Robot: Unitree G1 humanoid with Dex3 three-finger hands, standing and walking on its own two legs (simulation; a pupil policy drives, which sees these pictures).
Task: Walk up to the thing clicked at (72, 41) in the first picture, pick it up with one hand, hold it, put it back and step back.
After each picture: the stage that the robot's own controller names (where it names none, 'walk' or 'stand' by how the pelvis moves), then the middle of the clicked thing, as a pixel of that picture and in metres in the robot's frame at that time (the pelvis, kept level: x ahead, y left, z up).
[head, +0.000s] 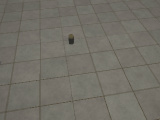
stand; (71, 39) +1.53 +0.13 -0.72
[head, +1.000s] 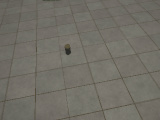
walk; (67, 49) +1.40 +0.26 -0.71
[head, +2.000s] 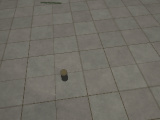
walk; (64, 75) +0.92 +0.24 -0.71
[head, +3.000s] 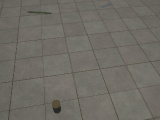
walk; (56, 106) +0.61 +0.20 -0.70
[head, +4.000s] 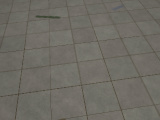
stand; out of the picture +0.44 +0.18 -0.70
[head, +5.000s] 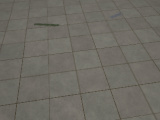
stand; out of the picture +0.41 +0.17 -0.72
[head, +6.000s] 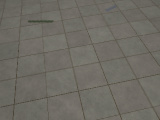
stand; out of the picture +0.37 +0.20 -0.72
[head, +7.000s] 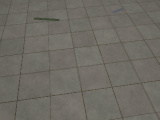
stand; out of the picture +0.38 +0.15 -0.72
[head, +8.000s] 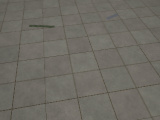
stand; out of the picture +0.36 +0.18 -0.73
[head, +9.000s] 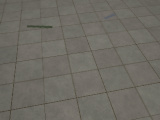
stand; out of the picture +0.35 +0.18 -0.73
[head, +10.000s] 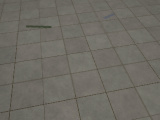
go down; out of the picture +0.35 +0.19 -0.73
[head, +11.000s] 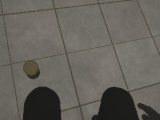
go down; (32, 70) +0.43 +0.21 -0.35
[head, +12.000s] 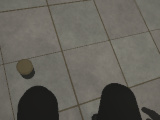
approach; (26, 69) +0.43 +0.22 -0.30
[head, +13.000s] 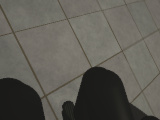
close in; out of the picture +0.41 +0.26 -0.22
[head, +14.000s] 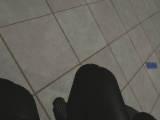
close; out of the picture +0.41 +0.27 -0.22
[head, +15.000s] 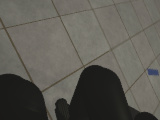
lift; out of the picture +0.36 +0.24 -0.22
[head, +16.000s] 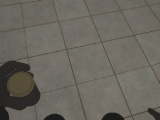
lift; (25, 90) +0.32 +0.19 +0.00
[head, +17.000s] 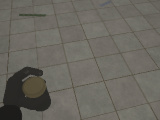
hold; (38, 94) +0.32 +0.16 +0.02
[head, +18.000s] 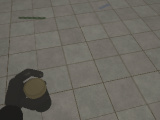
hold; (38, 95) +0.32 +0.16 +0.01
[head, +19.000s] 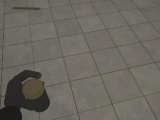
crouch; (37, 96) +0.33 +0.16 -0.02
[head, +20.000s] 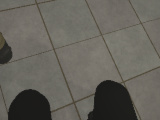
lower; out of the picture +0.46 +0.23 -0.08
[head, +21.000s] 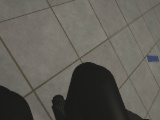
lower; out of the picture +0.43 +0.29 -0.21
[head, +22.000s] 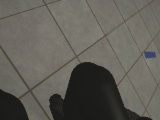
lower; out of the picture +0.43 +0.28 -0.22
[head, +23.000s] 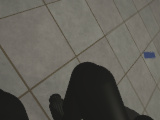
lower; out of the picture +0.43 +0.28 -0.22
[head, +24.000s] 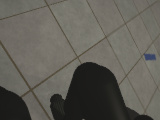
lower; out of the picture +0.43 +0.28 -0.22
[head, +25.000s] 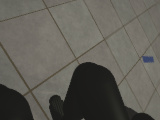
draw back; out of the picture +0.42 +0.26 -0.23
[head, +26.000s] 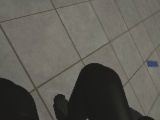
stand; out of the picture +0.42 +0.25 -0.23
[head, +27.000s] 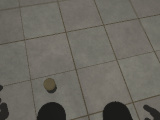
walk; (50, 86) +0.42 +0.17 -0.46
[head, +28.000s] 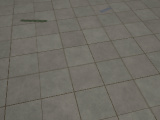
stand; out of the picture +0.36 +0.15 -0.66
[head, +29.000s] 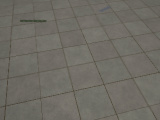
stand; out of the picture +0.37 +0.16 -0.67
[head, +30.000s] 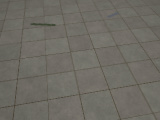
stand; out of the picture +0.37 +0.15 -0.71
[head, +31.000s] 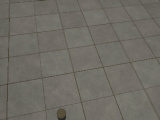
walk; (61, 115) +0.43 +0.11 -0.70
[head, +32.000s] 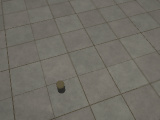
walk; (60, 87) +0.67 +0.19 -0.69
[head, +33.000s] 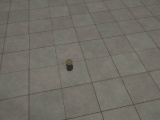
stand; (69, 65) +1.01 +0.16 -0.70
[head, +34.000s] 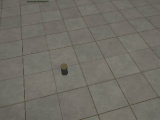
stand; (64, 69) +1.00 +0.19 -0.71
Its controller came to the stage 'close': yes
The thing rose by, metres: 0.71
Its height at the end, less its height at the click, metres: +0.00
